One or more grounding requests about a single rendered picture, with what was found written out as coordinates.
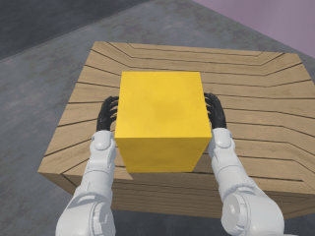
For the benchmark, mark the robot right upper arm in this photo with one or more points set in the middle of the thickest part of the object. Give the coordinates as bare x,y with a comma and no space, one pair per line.
250,215

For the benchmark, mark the robot right forearm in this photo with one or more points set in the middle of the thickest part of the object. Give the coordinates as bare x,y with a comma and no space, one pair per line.
229,172

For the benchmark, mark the carton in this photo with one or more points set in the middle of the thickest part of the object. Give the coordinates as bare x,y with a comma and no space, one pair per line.
162,122

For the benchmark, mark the pedestal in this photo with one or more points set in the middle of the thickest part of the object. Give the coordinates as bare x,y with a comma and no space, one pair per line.
268,101

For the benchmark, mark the robot right hand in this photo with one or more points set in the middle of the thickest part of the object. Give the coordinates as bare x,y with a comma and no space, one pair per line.
216,114

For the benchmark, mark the robot left hand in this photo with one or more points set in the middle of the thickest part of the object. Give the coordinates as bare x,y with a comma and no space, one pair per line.
104,118

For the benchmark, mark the robot left forearm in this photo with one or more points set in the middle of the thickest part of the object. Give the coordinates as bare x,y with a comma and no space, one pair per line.
99,172

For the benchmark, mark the robot left upper arm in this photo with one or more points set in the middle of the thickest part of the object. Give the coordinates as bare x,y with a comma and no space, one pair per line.
93,219

